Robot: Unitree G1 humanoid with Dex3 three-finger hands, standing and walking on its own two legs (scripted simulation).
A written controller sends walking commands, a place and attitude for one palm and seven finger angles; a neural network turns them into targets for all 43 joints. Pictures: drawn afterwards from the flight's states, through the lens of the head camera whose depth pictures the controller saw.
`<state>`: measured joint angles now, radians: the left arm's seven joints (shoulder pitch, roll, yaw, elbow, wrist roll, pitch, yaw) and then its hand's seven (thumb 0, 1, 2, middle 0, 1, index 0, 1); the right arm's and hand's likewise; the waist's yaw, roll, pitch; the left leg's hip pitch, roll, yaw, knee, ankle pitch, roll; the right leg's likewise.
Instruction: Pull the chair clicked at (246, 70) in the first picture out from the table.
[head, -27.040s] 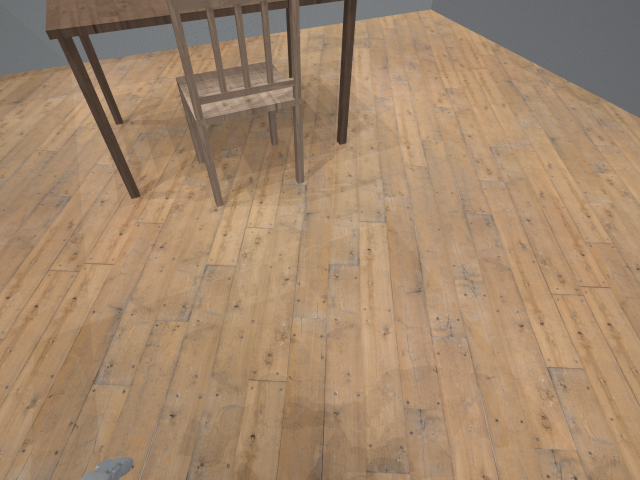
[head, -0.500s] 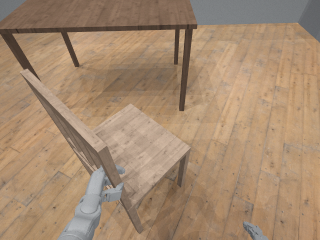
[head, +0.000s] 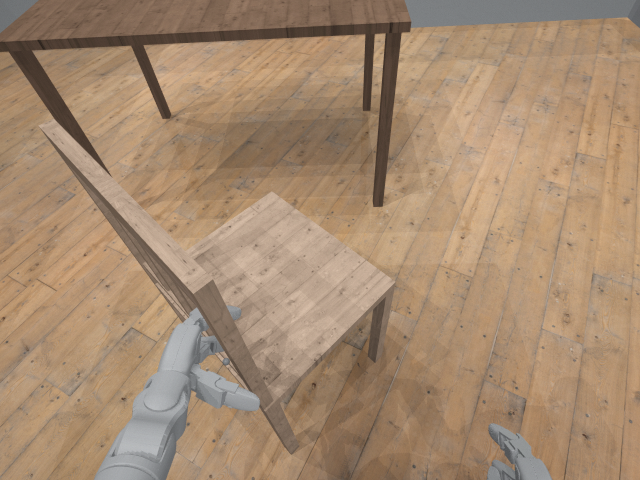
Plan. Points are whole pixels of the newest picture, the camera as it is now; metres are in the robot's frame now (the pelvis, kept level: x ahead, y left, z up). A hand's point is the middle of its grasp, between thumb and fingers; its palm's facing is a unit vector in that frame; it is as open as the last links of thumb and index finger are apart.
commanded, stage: open the thumb and straighten the fingers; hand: left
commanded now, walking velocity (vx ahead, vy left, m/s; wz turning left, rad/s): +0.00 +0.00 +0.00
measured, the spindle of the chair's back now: (166, 274) +0.45 +0.28 -0.07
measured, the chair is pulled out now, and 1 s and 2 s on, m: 0.62 0.62 0.62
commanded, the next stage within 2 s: draw the fingers out of the gap in 0.24 s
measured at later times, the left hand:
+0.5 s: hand (223, 371) +0.27 +0.15 -0.04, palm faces -0.09 -0.97 -0.24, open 17.1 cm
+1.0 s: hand (202, 443) +0.18 +0.16 -0.05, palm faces -0.05 -0.97 -0.25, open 17.5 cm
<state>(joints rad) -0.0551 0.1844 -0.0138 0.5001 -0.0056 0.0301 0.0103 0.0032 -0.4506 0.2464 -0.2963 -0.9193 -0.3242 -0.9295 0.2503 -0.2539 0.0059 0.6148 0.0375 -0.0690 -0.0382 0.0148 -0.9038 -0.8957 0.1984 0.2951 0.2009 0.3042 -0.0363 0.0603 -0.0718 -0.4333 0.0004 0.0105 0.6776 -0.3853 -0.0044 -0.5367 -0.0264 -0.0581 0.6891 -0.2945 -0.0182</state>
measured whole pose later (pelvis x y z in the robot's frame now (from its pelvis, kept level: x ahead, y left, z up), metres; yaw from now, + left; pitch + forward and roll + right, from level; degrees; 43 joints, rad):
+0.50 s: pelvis +0.02 +0.01 -0.01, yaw +0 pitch +10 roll +0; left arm 0.15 0.19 -0.03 0.22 0.02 0.09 0.01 -0.01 -0.54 0.20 -0.01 -0.02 -0.09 -0.05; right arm 0.27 -0.25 0.00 0.54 0.03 -0.09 -0.04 0.02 -0.90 -0.90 0.20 0.30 0.20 0.30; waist -0.05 0.04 -0.11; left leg -0.48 0.01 0.01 0.75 -0.45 0.00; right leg -0.58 -0.02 -0.06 0.74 -0.35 -0.01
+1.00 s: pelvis +0.01 +0.01 -0.02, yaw +2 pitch +10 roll -1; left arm 0.49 0.21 -0.09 -0.08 0.04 0.14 0.02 -0.01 -0.54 0.20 -0.01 0.00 -0.01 0.00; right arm 0.26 -0.22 0.02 0.49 0.02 -0.14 -0.07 0.02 -0.90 -0.90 0.20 0.30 0.20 0.30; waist -0.02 0.05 -0.14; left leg -0.54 -0.01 -0.02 0.86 -0.49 0.01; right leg -0.61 -0.04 -0.09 0.83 -0.39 -0.01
